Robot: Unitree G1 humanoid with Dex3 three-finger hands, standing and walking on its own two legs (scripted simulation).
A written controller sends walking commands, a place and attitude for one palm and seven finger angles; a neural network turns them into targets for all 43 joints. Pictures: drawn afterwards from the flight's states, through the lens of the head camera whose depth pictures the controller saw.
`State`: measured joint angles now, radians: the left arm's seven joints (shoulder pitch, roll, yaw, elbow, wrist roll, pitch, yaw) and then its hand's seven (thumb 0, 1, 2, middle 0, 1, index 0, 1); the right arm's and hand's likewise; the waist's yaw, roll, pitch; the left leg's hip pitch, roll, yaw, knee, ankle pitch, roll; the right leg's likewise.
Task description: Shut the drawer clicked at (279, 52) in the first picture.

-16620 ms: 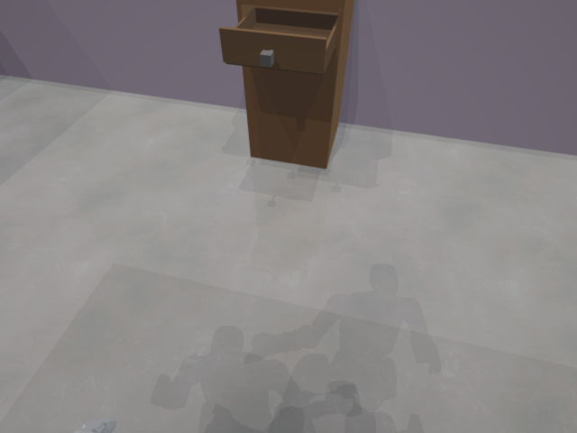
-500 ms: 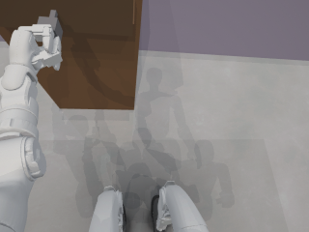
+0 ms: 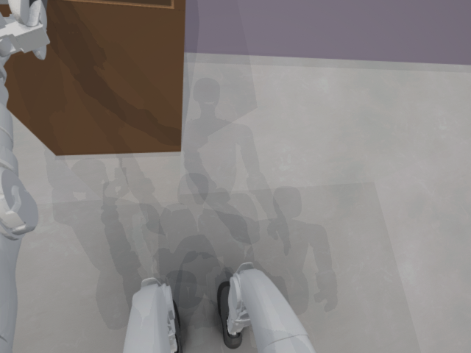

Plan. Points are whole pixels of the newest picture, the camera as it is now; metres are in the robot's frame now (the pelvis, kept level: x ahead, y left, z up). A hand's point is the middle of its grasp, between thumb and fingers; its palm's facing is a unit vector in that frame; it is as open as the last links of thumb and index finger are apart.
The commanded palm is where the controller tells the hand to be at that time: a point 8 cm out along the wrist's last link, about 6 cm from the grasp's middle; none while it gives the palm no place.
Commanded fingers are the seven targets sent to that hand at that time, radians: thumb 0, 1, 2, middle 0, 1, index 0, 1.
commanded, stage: push the drawer shut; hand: left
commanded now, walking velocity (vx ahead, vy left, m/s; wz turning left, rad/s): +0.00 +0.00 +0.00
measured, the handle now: out of the picture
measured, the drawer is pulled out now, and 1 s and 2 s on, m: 0.00 0.00 0.00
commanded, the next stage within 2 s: pull the fist back off the drawer in 0.16 s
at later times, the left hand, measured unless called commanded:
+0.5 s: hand (33, 24) +0.58 +0.21 +0.07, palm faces -0.03 -1.00 -0.05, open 3.3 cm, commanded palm +0.60 +0.20 +0.08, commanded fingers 0.00 0.90 0.90 -1.40 -1.60 -1.40 -1.60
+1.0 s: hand (45, 31) +0.58 +0.20 +0.07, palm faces -0.02 -1.00 -0.03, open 2.9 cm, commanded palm +0.56 +0.22 +0.08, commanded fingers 0.00 0.90 0.90 -1.40 -1.60 -1.40 -1.60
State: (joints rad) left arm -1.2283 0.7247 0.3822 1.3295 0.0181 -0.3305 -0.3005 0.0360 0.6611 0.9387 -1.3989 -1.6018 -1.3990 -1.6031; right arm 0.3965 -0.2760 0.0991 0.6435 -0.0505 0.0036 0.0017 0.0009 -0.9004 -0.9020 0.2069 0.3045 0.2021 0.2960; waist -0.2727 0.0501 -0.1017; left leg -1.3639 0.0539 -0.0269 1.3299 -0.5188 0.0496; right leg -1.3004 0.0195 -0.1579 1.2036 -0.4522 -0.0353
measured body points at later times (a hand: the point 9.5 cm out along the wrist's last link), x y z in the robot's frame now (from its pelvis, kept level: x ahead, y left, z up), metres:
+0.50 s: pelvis -0.01 +0.00 -0.01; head +0.19 +0.06 +0.39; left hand +0.58 +0.26 +0.08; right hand -0.04 -0.26 -0.09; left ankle +0.04 +0.09 -0.61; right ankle +0.05 -0.11 -0.61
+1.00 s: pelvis +0.01 +0.00 +0.01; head +0.20 +0.04 +0.42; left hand +0.57 +0.25 +0.07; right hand +0.00 -0.26 -0.08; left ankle +0.04 +0.09 -0.61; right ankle +0.05 -0.11 -0.61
